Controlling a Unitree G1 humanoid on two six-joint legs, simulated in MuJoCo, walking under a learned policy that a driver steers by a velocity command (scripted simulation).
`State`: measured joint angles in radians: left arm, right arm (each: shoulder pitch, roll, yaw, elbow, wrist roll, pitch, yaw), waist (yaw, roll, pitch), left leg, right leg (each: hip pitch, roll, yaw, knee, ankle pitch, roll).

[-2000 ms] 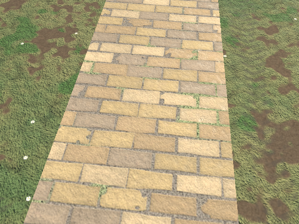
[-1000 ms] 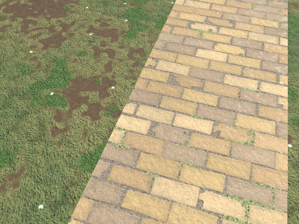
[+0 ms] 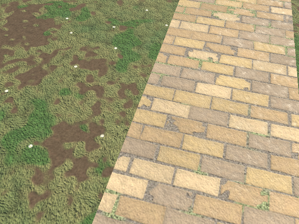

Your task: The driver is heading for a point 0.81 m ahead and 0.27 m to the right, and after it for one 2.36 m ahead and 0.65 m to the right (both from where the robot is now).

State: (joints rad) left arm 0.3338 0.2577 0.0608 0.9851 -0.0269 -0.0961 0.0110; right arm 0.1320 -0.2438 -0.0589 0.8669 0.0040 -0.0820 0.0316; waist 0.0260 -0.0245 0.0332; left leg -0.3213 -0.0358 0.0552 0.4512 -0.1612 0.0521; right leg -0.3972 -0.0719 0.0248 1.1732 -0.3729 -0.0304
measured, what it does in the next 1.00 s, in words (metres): walks ahead, turning right: right foot, then left foot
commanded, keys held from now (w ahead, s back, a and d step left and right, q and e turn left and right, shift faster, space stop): w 0.36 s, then w+e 0.64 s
